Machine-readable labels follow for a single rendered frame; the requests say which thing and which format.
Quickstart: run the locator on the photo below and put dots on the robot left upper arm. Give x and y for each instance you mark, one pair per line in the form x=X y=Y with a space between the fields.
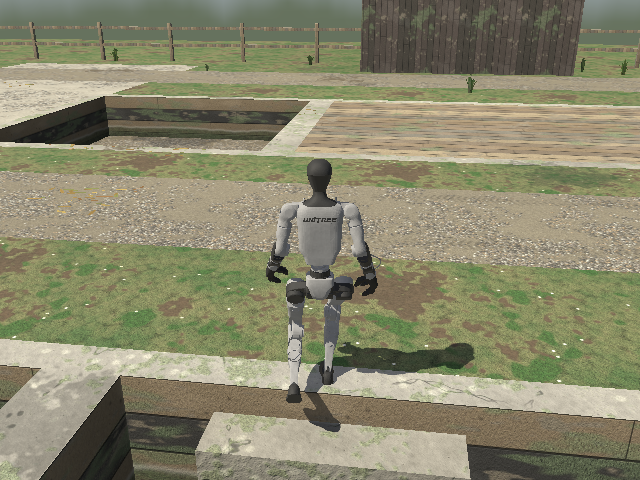
x=287 y=213

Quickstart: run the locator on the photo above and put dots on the right robot forearm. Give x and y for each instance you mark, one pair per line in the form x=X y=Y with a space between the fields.
x=367 y=264

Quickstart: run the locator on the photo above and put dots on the robot right upper arm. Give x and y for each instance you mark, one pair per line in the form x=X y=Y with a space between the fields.
x=351 y=212

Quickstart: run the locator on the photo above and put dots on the left robot forearm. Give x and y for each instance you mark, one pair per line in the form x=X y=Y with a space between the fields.
x=274 y=261

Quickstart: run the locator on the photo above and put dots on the robot right hand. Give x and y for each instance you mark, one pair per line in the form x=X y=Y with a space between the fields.
x=362 y=281

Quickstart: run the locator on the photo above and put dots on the left robot shin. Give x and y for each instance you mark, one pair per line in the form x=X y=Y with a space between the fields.
x=294 y=352

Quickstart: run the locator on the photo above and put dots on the robot left hand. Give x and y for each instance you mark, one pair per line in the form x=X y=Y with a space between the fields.
x=270 y=274

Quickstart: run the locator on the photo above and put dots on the robot right foot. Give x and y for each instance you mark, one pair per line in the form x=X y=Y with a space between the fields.
x=327 y=377

